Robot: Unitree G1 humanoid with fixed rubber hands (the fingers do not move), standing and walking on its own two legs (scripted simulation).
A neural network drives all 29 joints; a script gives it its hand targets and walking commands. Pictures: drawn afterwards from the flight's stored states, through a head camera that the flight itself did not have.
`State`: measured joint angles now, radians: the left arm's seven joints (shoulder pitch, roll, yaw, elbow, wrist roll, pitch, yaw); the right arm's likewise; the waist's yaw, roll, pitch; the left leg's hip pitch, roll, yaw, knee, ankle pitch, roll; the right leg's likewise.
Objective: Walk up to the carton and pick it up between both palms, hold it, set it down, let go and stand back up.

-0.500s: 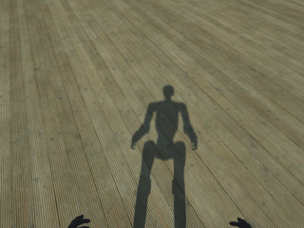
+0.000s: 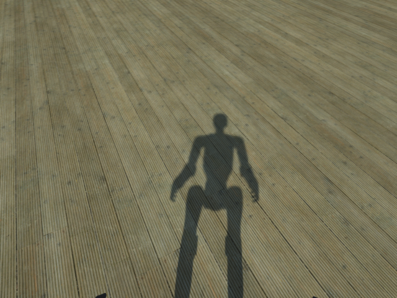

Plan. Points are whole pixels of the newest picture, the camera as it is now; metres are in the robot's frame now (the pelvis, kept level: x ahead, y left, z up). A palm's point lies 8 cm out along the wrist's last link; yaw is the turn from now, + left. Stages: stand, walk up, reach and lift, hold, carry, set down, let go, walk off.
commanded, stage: stand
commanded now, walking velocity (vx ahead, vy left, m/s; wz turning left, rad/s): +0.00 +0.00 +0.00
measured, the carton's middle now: out of the picture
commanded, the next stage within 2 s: walk up in 0.98 s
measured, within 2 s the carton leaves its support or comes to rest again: neither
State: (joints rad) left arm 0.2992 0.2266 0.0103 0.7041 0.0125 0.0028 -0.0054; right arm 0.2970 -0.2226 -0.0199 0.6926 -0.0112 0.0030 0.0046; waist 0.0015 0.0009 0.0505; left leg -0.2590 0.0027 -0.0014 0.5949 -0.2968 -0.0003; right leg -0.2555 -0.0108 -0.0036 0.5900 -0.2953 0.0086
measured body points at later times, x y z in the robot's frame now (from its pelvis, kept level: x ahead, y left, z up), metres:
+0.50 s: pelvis +0.00 +0.00 +0.00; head +0.00 +0.00 +0.45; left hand +0.08 +0.25 -0.12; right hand +0.08 -0.25 -0.12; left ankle +0.02 +0.12 -0.73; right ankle +0.01 -0.13 -0.73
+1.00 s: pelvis +0.00 +0.00 +0.00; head +0.00 +0.00 +0.45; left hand +0.07 +0.25 -0.12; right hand +0.07 -0.25 -0.12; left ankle +0.02 +0.12 -0.73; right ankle +0.01 -0.13 -0.73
